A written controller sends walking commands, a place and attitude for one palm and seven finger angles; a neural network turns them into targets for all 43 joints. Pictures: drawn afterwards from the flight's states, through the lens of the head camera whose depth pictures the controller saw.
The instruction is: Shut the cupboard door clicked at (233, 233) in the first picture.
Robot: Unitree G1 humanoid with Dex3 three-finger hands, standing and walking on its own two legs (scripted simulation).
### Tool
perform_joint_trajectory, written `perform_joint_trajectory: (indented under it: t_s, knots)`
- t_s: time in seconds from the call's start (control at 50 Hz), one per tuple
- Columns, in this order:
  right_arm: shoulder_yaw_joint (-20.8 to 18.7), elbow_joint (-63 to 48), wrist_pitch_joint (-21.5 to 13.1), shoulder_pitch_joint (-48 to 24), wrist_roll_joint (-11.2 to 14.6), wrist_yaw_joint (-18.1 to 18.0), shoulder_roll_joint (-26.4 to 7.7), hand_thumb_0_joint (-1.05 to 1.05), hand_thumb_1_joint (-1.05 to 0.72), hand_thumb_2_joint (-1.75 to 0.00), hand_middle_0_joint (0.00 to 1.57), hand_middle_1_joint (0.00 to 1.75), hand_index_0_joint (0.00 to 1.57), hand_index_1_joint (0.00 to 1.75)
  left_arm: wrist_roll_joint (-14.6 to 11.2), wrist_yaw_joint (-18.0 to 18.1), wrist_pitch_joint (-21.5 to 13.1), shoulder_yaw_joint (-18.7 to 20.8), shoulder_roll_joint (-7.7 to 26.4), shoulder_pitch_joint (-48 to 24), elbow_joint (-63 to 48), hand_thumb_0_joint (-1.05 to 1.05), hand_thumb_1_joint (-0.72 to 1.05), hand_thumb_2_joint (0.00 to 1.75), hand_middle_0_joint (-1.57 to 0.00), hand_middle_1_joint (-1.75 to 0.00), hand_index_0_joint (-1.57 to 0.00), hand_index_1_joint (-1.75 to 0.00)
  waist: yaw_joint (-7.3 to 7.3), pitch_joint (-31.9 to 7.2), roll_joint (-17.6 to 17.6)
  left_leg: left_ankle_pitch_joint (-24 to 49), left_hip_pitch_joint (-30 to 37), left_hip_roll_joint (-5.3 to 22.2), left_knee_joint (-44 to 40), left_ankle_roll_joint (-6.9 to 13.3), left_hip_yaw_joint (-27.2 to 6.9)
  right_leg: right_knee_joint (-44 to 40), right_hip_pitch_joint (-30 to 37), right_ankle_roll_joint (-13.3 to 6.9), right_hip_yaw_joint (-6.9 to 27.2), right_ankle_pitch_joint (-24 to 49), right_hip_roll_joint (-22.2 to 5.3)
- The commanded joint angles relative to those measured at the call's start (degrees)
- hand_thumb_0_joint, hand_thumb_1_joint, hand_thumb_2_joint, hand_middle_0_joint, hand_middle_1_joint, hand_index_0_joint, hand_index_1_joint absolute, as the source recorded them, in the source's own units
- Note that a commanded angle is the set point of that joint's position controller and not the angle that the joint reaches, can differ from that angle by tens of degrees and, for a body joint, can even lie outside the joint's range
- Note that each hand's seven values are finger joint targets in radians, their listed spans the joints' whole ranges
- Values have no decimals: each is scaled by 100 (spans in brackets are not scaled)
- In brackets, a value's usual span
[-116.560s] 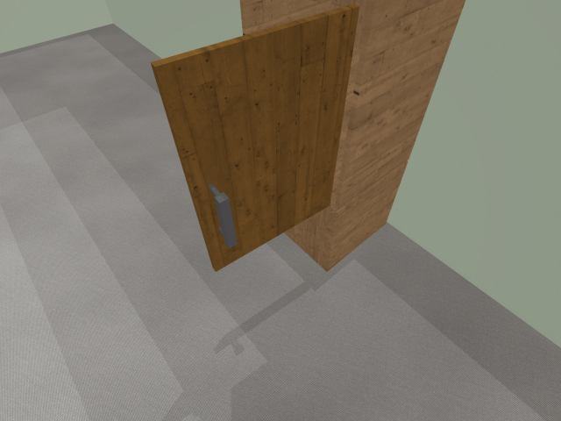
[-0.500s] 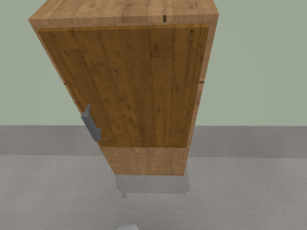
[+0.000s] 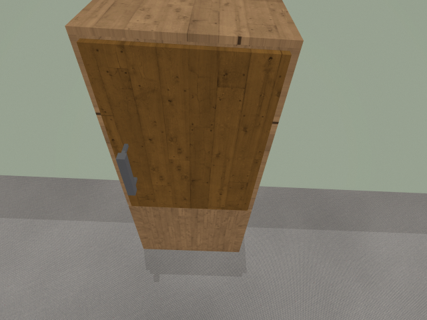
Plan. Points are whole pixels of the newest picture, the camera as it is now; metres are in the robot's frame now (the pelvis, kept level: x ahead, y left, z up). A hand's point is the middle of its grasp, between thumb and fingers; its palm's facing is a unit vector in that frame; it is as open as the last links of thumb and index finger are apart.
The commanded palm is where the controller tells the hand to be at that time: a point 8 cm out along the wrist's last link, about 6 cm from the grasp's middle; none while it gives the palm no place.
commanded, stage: come to a stop and stand still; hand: left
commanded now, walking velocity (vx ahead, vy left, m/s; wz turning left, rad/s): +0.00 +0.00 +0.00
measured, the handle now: (129, 170) +0.52 +0.27 -0.11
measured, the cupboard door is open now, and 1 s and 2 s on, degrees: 0 0 0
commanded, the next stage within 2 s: look again from close up in 0.84 s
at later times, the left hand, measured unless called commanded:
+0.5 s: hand out of the picture +0.06 +0.20 -0.18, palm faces +0.00 -0.98 -0.19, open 7.3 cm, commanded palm none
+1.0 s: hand out of the picture +0.08 +0.22 -0.17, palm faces -0.01 -0.97 -0.22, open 7.3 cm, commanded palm none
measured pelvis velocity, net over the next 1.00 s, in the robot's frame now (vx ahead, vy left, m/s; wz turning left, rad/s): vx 0.05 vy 0.02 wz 0.00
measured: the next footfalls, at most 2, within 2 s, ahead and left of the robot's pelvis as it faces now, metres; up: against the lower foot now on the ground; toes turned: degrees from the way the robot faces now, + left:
none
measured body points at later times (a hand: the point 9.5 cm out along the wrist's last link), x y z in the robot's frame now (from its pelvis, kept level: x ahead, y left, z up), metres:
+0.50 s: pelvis +0.04 +0.02 +0.00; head +0.05 +0.03 +0.45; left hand +0.06 +0.25 -0.16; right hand +0.09 -0.22 -0.15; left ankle +0.04 +0.09 -0.74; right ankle +0.02 -0.10 -0.74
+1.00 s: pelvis +0.05 +0.02 +0.00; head +0.07 +0.04 +0.45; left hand +0.08 +0.27 -0.16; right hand +0.08 -0.22 -0.14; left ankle +0.04 +0.09 -0.74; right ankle +0.02 -0.10 -0.74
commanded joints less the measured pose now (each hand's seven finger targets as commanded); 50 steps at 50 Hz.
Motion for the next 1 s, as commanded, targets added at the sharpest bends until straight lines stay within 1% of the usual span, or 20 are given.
perform_joint_trajectory:
  t_s: [0.0,0.04,0.1,0.16,0.24,0.28,0.32,0.4,0.42,0.48,0.62,0.66,0.7,0.72,0.8,0.84,0.86,0.9,0.94,0.98]
  knots:
    - [-157,-273,-208,-92,1,-79,-758,0,-90,-90,20,30,20,30,8,35,-185,118,635,41,-216,0,90,90,-20,-30,-20,-30,66,390,168,-1370,-420,647,-949,74,-975,-792,-202,-178,926,-1308,-636]
    - [-150,-182,-241,-63,13,-91,-755,0,-90,-90,20,30,20,30,5,36,-190,100,608,84,-126,0,90,90,-20,-30,-20,-30,82,329,372,-1322,-351,710,-1066,95,-1057,-661,-101,-168,818,-956,-603]
    - [-138,-80,-276,-85,34,-104,-798,0,-90,-90,20,30,20,30,6,33,-197,73,573,156,30,0,90,90,-20,-30,-20,-30,134,295,393,-1282,-413,790,-1195,130,-1154,-512,156,-151,706,-497,-590]
    - [-120,4,-310,-92,58,-117,-780,0,-90,-90,20,30,20,30,2,44,-217,39,540,159,153,0,90,90,-20,-30,-20,-30,126,223,159,-714,-187,776,-1089,125,-1057,-515,231,-136,692,-105,-658]
    - [-103,111,-346,-106,78,-139,-789,0,-90,-90,20,30,20,30,-4,72,-233,28,566,91,258,0,90,90,-20,-30,-20,-30,97,23,154,349,265,775,-853,123,-900,-452,281,-95,673,418,-697]
    - [-98,148,-349,-164,81,-146,-773,0,-90,-90,20,30,20,30,-9,81,-234,19,573,66,295,0,90,90,-20,-30,-20,-30,96,20,136,584,374,759,-789,108,-834,-477,291,-81,696,535,-727]
    - [-94,185,-343,-224,85,-149,-765,0,-90,-90,20,30,20,30,3,87,-225,15,581,30,323,0,90,90,-20,-30,-20,-30,89,160,133,699,404,756,-776,103,-799,-489,220,-70,695,588,-725]
    - [-87,205,-334,-362,75,-154,-783,0,-90,-90,20,30,20,30,5,90,-209,12,561,-33,349,0,90,90,-20,-30,-20,-30,85,258,110,656,424,755,-830,88,-809,-527,187,-45,708,511,-728]
    - [-96,205,-344,-371,77,-153,-788,0,-90,-90,20,30,20,30,16,95,-213,19,598,-29,347,0,90,90,-20,-30,-20,-30,88,173,116,902,513,758,-785,98,-793,-482,242,-40,697,688,-731]
    - [-104,196,-351,-486,75,-161,-809,0,-90,-90,20,30,20,30,9,94,-218,29,613,-90,337,0,90,90,-20,-30,-20,-30,87,77,85,1093,631,753,-732,87,-763,-485,283,-26,713,830,-754]
    - [-114,207,-362,-578,71,-177,-830,0,-90,-90,20,30,20,30,18,98,-203,66,676,-213,279,0,90,90,-20,-30,-20,-30,104,20,202,1673,772,763,-698,94,-761,-436,423,-5,639,1065,-755]
    - [-107,210,-358,-612,70,-182,-868,0,-90,-90,20,30,20,30,7,96,-198,62,699,-227,289,0,90,90,-20,-30,-20,-30,103,-24,184,1712,831,766,-710,86,-773,-441,441,-1,627,1055,-770]
    - [-107,226,-345,-642,67,-180,-871,0,-90,-90,20,30,20,30,4,88,-183,57,681,-248,305,0,90,90,-20,-30,-20,-30,106,62,218,1490,800,763,-781,77,-785,-498,407,9,624,879,-768]
    - [-107,226,-344,-619,68,-182,-850,0,-90,-90,20,30,20,30,17,90,-183,66,686,-263,297,0,90,90,-20,-30,-20,-30,103,70,156,1614,786,764,-757,89,-786,-476,448,2,613,982,-756]
    - [-94,266,-342,-599,67,-189,-908,0,-90,-90,20,30,20,30,0,83,-164,60,701,-293,323,0,90,90,-20,-30,-20,-30,98,25,194,1554,847,782,-838,73,-800,-500,475,9,598,828,-760]
    - [-97,279,-348,-600,71,-192,-914,0,-90,-90,20,30,20,30,3,88,-164,70,722,-285,316,0,90,90,-20,-30,-20,-30,113,-16,197,1710,892,780,-821,85,-785,-489,527,13,569,909,-780]
    - [-94,289,-343,-602,72,-191,-909,0,-90,-90,20,30,20,30,1,87,-163,67,724,-288,325,0,90,90,-20,-30,-20,-30,115,32,152,1582,854,774,-844,82,-807,-524,512,10,582,840,-781]
    - [-91,310,-343,-584,70,-192,-912,0,-90,-90,20,30,20,30,-5,83,-156,68,713,-299,346,0,90,90,-20,-30,-20,-30,112,8,179,1574,881,779,-867,76,-814,-524,535,11,569,822,-783]
    - [-91,334,-342,-560,76,-196,-901,0,-90,-90,20,30,20,30,1,87,-157,66,708,-286,359,0,90,90,-20,-30,-20,-30,108,29,108,1624,881,776,-869,80,-817,-520,550,13,557,864,-782]
    - [-85,352,-337,-560,76,-192,-903,0,-90,-90,20,30,20,30,-3,83,-150,53,697,-263,382,0,90,90,-20,-30,-20,-30,110,60,97,1399,870,777,-924,77,-831,-580,518,14,582,729,-791]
